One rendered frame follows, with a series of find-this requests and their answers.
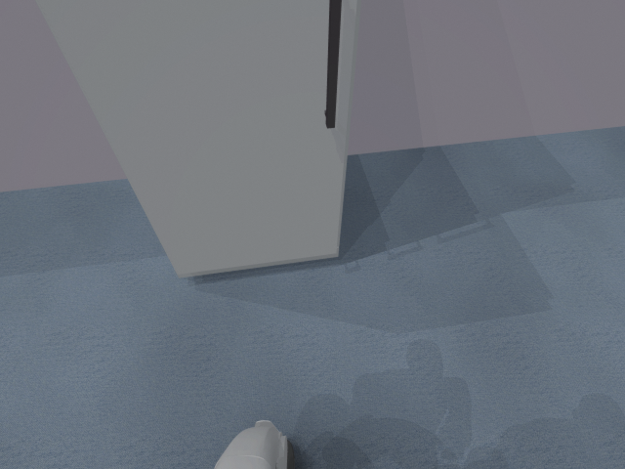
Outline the fridge door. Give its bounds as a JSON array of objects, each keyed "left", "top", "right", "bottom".
[{"left": 36, "top": 0, "right": 357, "bottom": 275}]

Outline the robot left shin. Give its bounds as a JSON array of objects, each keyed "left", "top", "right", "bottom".
[{"left": 255, "top": 420, "right": 279, "bottom": 432}]

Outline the left robot thigh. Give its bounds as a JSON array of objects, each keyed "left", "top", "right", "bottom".
[{"left": 214, "top": 427, "right": 287, "bottom": 469}]

